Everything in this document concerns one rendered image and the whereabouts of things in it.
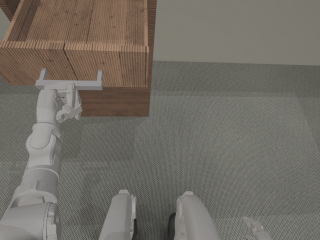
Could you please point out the left robot upper arm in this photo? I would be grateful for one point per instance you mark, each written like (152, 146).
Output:
(39, 221)

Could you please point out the handle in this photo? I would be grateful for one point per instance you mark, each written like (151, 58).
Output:
(79, 84)

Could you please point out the left robot hand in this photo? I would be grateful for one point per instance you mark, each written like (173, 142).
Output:
(49, 103)

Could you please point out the drawer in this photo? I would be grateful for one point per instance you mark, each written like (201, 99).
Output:
(73, 39)

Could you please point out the robot left forearm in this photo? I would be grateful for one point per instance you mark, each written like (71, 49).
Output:
(42, 173)

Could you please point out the right robot hand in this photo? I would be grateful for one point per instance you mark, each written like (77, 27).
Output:
(256, 229)

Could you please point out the robot right shin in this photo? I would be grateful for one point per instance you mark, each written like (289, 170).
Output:
(180, 228)

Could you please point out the cabinet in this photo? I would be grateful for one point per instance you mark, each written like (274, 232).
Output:
(112, 101)

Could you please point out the robot left thigh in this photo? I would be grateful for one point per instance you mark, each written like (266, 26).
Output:
(117, 224)

